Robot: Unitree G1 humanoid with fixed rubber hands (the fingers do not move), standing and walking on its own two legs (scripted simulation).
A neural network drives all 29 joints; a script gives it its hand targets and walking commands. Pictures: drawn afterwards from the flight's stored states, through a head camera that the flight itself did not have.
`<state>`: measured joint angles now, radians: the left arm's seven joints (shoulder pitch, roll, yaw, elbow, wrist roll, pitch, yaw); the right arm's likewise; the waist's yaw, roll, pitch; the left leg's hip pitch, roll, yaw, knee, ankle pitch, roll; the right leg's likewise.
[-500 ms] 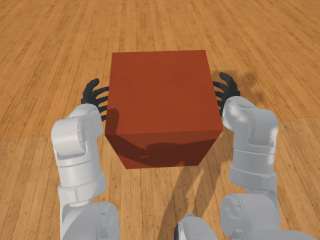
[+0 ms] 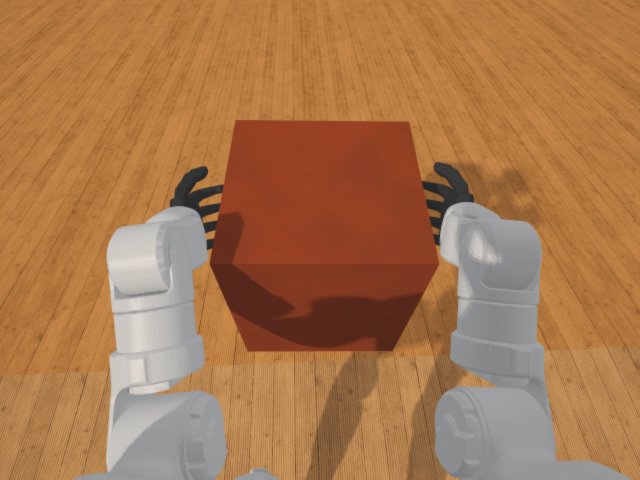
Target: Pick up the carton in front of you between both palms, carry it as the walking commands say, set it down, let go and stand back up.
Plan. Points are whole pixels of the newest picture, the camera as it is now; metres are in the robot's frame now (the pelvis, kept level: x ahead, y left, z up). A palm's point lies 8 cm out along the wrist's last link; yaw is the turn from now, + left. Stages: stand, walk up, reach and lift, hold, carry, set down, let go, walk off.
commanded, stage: carry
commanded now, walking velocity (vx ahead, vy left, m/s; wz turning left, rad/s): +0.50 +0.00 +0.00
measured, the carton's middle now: (321, 246) +0.38 -0.01 +0.09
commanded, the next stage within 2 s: none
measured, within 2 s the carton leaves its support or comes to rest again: neither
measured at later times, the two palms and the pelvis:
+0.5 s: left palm (209, 78) +0.63 +0.15 +0.20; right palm (398, 62) +0.67 -0.15 +0.20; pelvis +0.30 -0.03 +0.06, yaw +1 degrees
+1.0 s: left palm out of the picture +0.98 +0.14 +0.24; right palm out of the picture +0.96 -0.16 +0.25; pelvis +0.61 +0.01 +0.10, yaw -1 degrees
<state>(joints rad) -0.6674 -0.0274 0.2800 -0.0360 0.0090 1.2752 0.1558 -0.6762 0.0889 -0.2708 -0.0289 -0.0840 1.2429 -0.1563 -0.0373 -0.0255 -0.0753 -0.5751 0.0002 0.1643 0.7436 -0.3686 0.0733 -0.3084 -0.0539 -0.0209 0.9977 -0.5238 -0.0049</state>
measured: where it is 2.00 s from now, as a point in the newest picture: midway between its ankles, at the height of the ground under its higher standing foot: (309, 200)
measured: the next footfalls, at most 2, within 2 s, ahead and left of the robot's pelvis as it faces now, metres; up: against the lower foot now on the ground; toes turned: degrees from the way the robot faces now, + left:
right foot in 0.32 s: +0.39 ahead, -0.12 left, +0.04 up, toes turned -7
left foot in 0.72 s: +0.65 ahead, +0.10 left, +0.06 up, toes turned +8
